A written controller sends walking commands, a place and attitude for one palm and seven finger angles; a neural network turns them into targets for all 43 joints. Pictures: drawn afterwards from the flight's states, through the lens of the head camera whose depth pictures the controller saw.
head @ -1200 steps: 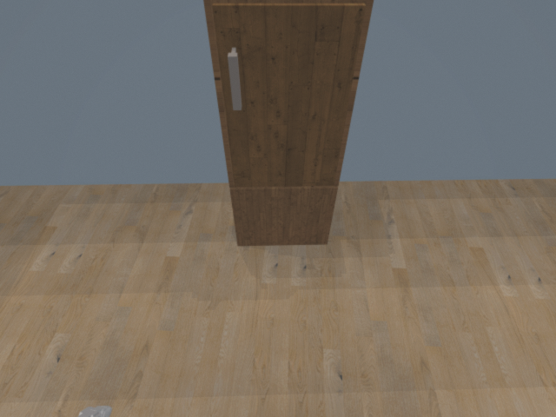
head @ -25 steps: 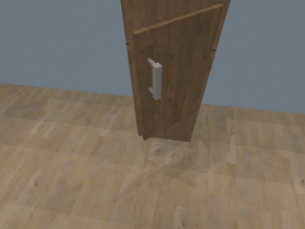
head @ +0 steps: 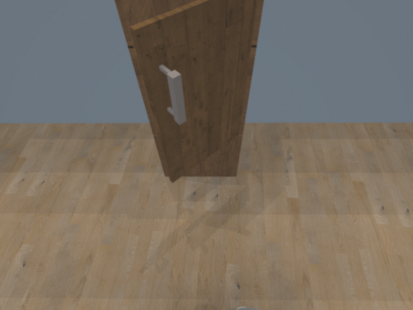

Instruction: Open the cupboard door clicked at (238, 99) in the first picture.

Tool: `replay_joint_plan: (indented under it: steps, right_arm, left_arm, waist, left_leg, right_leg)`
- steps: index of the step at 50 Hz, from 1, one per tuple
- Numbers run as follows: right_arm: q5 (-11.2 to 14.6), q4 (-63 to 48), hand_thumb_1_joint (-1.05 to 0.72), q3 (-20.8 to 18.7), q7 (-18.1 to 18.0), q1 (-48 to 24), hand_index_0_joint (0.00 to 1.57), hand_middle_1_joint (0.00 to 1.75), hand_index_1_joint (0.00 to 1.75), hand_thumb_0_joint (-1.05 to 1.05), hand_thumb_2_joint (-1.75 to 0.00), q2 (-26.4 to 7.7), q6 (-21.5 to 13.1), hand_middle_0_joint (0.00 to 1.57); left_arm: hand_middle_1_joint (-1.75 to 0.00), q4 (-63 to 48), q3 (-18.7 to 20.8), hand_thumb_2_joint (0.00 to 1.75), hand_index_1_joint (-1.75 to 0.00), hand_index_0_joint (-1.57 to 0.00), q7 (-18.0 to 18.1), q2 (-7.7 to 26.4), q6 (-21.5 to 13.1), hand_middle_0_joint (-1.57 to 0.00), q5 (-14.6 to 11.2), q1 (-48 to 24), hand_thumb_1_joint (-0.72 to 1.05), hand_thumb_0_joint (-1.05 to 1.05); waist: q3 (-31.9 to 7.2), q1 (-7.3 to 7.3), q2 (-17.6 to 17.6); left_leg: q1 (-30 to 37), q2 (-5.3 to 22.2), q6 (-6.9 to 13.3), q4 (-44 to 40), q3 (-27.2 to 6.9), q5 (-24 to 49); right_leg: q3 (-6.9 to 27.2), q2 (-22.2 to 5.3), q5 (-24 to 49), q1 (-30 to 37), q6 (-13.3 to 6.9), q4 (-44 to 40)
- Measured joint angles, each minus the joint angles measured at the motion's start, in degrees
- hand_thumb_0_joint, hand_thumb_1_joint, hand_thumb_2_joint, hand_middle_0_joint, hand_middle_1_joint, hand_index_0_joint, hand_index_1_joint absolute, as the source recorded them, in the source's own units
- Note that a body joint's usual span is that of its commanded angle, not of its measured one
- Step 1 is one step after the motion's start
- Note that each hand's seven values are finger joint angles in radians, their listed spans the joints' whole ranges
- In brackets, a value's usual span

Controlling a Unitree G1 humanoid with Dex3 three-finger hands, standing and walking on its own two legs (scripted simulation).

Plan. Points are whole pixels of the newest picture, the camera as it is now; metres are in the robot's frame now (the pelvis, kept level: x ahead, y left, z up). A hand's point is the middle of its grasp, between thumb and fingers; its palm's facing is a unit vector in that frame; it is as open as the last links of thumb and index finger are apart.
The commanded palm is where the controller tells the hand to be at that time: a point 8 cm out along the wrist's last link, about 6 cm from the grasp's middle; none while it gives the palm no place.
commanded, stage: walk to a spot facing it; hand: left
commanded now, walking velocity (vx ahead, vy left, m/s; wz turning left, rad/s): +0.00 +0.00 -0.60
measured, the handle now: (172, 95) +0.58 +0.13 +0.06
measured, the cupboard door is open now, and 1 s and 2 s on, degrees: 42 42 42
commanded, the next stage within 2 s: none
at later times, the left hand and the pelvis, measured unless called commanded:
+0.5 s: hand out of the picture +0.08 +0.20 -0.16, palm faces -0.19 -0.95 -0.26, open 7.4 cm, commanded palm none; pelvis +0.01 +0.00 +0.01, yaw -17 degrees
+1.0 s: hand (158, 273) +0.21 +0.14 -0.18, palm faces -0.57 -0.79 -0.24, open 7.4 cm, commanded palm none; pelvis +0.01 +0.02 -0.01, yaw -35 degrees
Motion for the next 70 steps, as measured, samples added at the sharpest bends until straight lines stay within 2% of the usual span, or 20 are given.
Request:
replay_joint_plan:
  steps: [4,6,10,21,26,27,29,32,38,41,44,46,49,52,55,58,61,63,67,70]
  right_arm:
    - [0.3,-0.5,-0.90,-0.5,0.1,1.2,0.20,0.30,0.30,0.00,-0.90,-0.4,0.8,0.20]
    - [0.7,-0.4,-0.90,-1.0,0.2,0.3,0.20,0.30,0.30,0.00,-0.90,-0.9,1.8,0.20]
    - [0.9,-1.5,-0.90,-1.4,0.1,-1.9,0.20,0.30,0.30,0.01,-0.90,-1.2,2.1,0.20]
    - [1.7,-5.6,-0.91,-1.1,0.0,-6.9,0.20,0.30,0.30,0.01,-0.90,0.1,1.2,0.20]
    - [2.1,-7.2,-0.90,-0.4,-0.2,-7.1,0.20,0.30,0.30,0.00,-0.90,0.6,-0.2,0.20]
    - [1.7,-8.0,-0.90,-0.2,-0.2,-6.4,0.20,0.30,0.30,0.00,-0.90,0.0,-0.8,0.20]
    - [0.8,-8.1,-0.90,-0.1,-0.5,-5.7,0.20,0.30,0.30,0.00,-0.90,0.3,-1.3,0.20]
    - [-0.2,-8.0,-0.90,0.6,-0.3,-3.4,0.20,0.30,0.30,0.00,-0.90,0.7,-1.2,0.20]
    - [-0.4,-7.0,-0.90,0.4,0.2,0.5,0.21,0.30,0.30,0.00,-0.90,-0.8,-0.5,0.20]
    - [0.5,-7.1,-0.90,-0.1,0.6,2.3,0.21,0.30,0.30,0.00,-0.90,-1.7,0.3,0.20]
    - [1.1,-6.0,-0.90,-0.9,0.5,1.1,0.20,0.30,0.30,0.01,-0.90,-3.5,1.3,0.20]
    - [1.3,-5.9,-0.90,-1.0,0.5,0.6,0.20,0.30,0.30,0.01,-0.90,-3.6,1.1,0.20]
    - [1.5,-6.6,-0.91,-0.7,0.4,1.3,0.20,0.30,0.30,0.01,-0.90,-3.2,-0.2,0.20]
    - [0.5,-7.1,-0.91,-0.2,0.2,3.0,0.20,0.30,0.30,0.01,-0.90,-3.0,-1.6,0.20]
    - [-0.3,-6.3,-0.90,0.6,0.4,4.8,0.20,0.30,0.30,0.00,-0.90,-1.7,-1.8,0.20]
    - [-0.5,-5.4,-0.90,1.0,0.4,6.3,0.20,0.30,0.30,0.00,-0.90,-1.2,-1.4,0.20]
    - [-0.3,-4.9,-0.90,0.8,0.8,7.2,0.20,0.30,0.30,0.00,-0.90,-1.3,-1.1,0.20]
    - [0.4,-5.3,-0.90,0.5,1.1,7.7,0.21,0.30,0.30,0.01,-0.90,-1.1,-0.5,0.20]
    - [1.2,-4.6,-0.90,-0.4,0.8,4.0,0.20,0.30,0.30,0.01,-0.90,-1.9,1.2,0.20]
    - [1.2,-5.3,-0.90,-0.6,0.9,2.4,0.20,0.30,0.30,0.01,-0.90,-1.3,0.9,0.20]
  left_arm:
    - [-0.30,-2.5,0.6,0.90,-0.30,-0.20,-0.4,-0.8,-0.9,-0.20,0.3,1.3,0.90,0.00]
    - [-0.30,-2.8,0.7,0.90,-0.30,-0.20,0.2,-1.5,-1.4,-0.20,0.3,1.6,0.90,0.00]
    - [-0.30,-2.9,0.8,0.90,-0.30,-0.20,1.3,-2.4,-1.6,-0.20,0.1,3.3,0.90,0.00]
    - [-0.30,-3.2,1.4,0.90,-0.30,-0.20,1.5,-1.8,-1.7,-0.21,0.5,5.4,0.90,0.00]
    - [-0.30,-3.9,1.8,0.90,-0.30,-0.20,1.4,-0.3,-1.0,-0.21,0.3,5.1,0.90,0.00]
    - [-0.30,-4.3,1.8,0.90,-0.30,-0.20,1.1,-0.4,-0.8,-0.21,0.0,5.1,0.90,0.00]
    - [-0.30,-4.7,2.1,0.90,-0.30,-0.20,0.4,1.0,-0.5,-0.20,0.1,3.3,0.90,0.00]
    - [-0.30,-5.6,2.6,0.90,-0.30,-0.20,-0.5,2.5,-0.4,-0.20,0.3,0.8,0.90,0.00]
    - [-0.29,-8.1,2.1,0.90,-0.30,-0.19,-1.6,3.0,-0.9,-0.20,0.1,-1.0,0.91,0.00]
    - [-0.30,-9.0,1.8,0.90,-0.30,-0.20,-1.2,4.2,-2.3,-0.20,0.3,-0.3,0.91,0.00]
    - [-0.29,-8.3,1.4,0.90,-0.30,-0.20,-0.3,3.0,-1.7,-0.20,0.6,-1.0,0.91,0.00]
    - [-0.30,-7.8,1.2,0.90,-0.30,-0.20,0.2,2.6,-1.4,-0.20,0.8,-0.8,0.91,0.00]
    - [-0.30,-7.0,0.8,0.90,-0.30,-0.20,0.3,2.4,-0.6,-0.20,0.5,-0.3,0.90,0.00]
    - [-0.30,-6.7,0.6,0.90,-0.30,-0.20,-0.4,2.1,0.6,-0.20,-0.1,-0.7,0.90,0.00]
    - [-0.30,-6.4,1.0,0.90,-0.30,-0.20,-1.3,2.2,0.9,-0.20,0.2,-2.0,0.90,0.01]
    - [-0.30,-7.2,0.9,0.90,-0.30,-0.20,-1.9,1.4,0.6,-0.20,0.0,-2.9,0.91,0.01]
    - [-0.30,-7.9,0.4,0.90,-0.30,-0.20,-2.0,0.8,-0.3,-0.20,-0.1,-2.7,0.91,0.01]
    - [-0.30,-8.8,0.2,0.90,-0.30,-0.20,-1.7,1.7,-1.6,-0.20,0.1,-1.7,0.90,0.00]
    - [-0.30,-7.3,0.4,0.90,-0.30,-0.20,-0.2,0.5,-1.5,-0.20,0.4,-1.9,0.90,0.00]
    - [-0.30,-6.5,0.5,0.90,-0.30,-0.20,0.3,0.3,-1.4,-0.20,0.5,-0.8,0.90,0.00]
  waist:
    - [-0.1,0.40,1.3]
    - [0.7,0.24,2.3]
    - [1.1,0.27,2.1]
    - [-0.7,1.85,-0.5]
    - [-2.2,1.72,-1.2]
    - [-3.0,1.32,0.3]
    - [-1.8,1.42,-0.7]
    - [-0.6,1.61,-1.1]
    - [0.2,0.71,2.3]
    - [-1.1,0.10,0.5]
    - [0.5,-0.71,1.5]
    - [0.7,-1.13,0.4]
    - [-0.2,-1.81,-1.6]
    - [-0.8,-2.08,-1.5]
    - [-0.7,-2.05,-1.6]
    - [-0.9,-1.83,0.1]
    - [-1.5,-1.92,1.7]
    - [-2.7,-1.78,-0.1]
    - [-0.9,-2.09,1.4]
    - [-1.0,-1.83,0.1]
  left_leg:
    - [-3.4,1.6,-1.1,7.8,0.4,-5.2]
    - [-7.8,0.8,-0.9,19.5,-3.8,-11.3]
    - [-13.2,-1.1,-1.5,32.1,-7.2,-9.9]
    - [-11.0,-2.6,-1.8,20.4,-9.8,-9.2]
    - [-4.8,-3.0,-0.5,3.4,-10.8,-4.0]
    - [-3.6,-1.5,0.4,-1.0,-12.0,-0.4]
    - [-4.0,-1.5,-0.1,0.9,-10.9,0.9]
    - [-2.9,-0.4,-0.6,0.7,-9.7,-0.4]
    - [-1.8,4.3,-2.0,3.0,-6.6,-2.7]
    - [-6.2,3.8,-2.5,14.2,-4.4,-9.7]
    - [-10.7,2.6,-2.1,25.7,-6.4,-15.7]
    - [-11.5,1.3,-2.1,25.2,-6.0,-15.4]
    - [-8.3,-0.1,-2.1,11.9,-4.8,-7.9]
    - [-7.3,1.2,0.1,7.9,-4.1,-2.0]
    - [-5.3,2.8,0.0,5.6,-2.8,-1.5]
    - [-3.6,4.9,-0.8,2.6,-2.0,-0.1]
    - [-3.3,6.9,-1.9,3.1,-0.5,-0.7]
    - [-5.6,6.2,-2.7,8.6,0.9,-5.7]
    - [-11.3,3.9,-2.6,24.8,-4.5,-13.3]
    - [-11.5,1.8,-2.9,23.3,-4.2,-12.5]
  right_leg:
    - [-1.7,-1.1,3.3,1.2,-1.5,-3.6]
    - [-1.8,0.1,2.7,1.0,-2.6,-3.3]
    - [0.8,1.7,6.3,2.5,-2.8,-9.1]
    - [9.5,4.2,11.8,3.8,-2.0,-16.6]
    - [12.3,5.9,10.8,1.8,-0.4,-13.8]
    - [10.9,6.9,7.8,-0.1,0.0,-10.8]
    - [6.0,4.8,-1.6,-4.5,1.9,0.9]
    - [0.3,1.5,-5.6,-9.3,3.5,14.6]
    - [-5.8,-1.9,-1.1,-4.3,3.0,2.3]
    - [-2.6,-3.6,7.8,-1.0,0.4,-6.6]
    - [-0.5,-2.1,5.1,-2.2,2.0,-3.8]
    - [1.4,-1.9,6.0,-2.0,2.7,-5.0]
    - [4.4,-1.7,6.9,-2.5,3.8,-5.5]
    - [3.0,-0.9,-1.9,-6.3,3.2,4.2]
    - [-1.7,-1.7,-5.4,-9.1,3.5,15.6]
    - [-6.0,-2.5,-5.9,-7.1,3.6,12.1]
    - [-8.1,-2.4,-0.6,-1.5,2.6,-0.2]
    - [-5.7,-3.9,7.3,1.6,1.2,-8.8]
    - [-3.2,-1.9,5.2,0.5,0.9,-6.6]
    - [-0.7,-1.7,6.7,1.1,1.0,-8.8]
